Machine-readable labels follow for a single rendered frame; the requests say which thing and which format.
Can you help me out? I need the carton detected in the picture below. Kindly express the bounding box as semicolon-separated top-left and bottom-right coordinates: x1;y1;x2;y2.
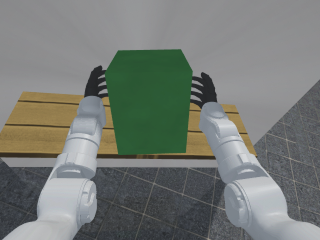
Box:
104;49;193;155

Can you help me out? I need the right robot hand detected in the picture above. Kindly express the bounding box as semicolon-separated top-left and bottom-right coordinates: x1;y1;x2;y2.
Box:
190;72;217;109

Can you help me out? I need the right robot forearm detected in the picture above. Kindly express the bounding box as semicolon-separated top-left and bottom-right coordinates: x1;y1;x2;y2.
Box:
198;102;288;212

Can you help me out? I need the table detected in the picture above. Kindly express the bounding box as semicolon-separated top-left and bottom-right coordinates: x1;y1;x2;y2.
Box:
0;91;258;160

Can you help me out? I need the left robot hand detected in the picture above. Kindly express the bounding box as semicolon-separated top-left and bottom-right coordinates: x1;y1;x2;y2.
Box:
84;65;108;99

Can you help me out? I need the right robot upper arm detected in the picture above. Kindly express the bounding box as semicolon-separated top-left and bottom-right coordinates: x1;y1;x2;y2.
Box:
224;176;320;240

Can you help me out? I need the left robot forearm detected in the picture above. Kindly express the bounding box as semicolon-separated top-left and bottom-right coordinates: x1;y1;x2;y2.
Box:
37;96;107;218

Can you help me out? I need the left robot upper arm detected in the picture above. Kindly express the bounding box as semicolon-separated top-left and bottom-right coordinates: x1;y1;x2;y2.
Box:
2;178;97;240

